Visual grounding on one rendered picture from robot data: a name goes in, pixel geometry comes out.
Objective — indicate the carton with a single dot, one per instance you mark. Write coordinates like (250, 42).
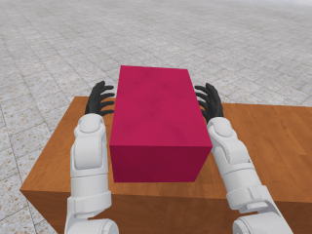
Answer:
(158, 130)

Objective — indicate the robot left upper arm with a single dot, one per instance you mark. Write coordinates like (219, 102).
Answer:
(94, 226)

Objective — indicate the robot left forearm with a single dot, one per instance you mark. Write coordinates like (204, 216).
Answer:
(88, 168)

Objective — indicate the pedestal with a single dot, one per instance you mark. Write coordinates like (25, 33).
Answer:
(279, 142)

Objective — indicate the left robot hand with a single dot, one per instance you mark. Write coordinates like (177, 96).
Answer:
(94, 104)

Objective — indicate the robot right upper arm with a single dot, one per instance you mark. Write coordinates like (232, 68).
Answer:
(265, 223)

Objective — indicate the right robot hand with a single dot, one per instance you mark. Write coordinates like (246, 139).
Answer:
(211, 103)

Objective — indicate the robot right forearm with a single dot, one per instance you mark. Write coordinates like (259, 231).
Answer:
(244, 189)

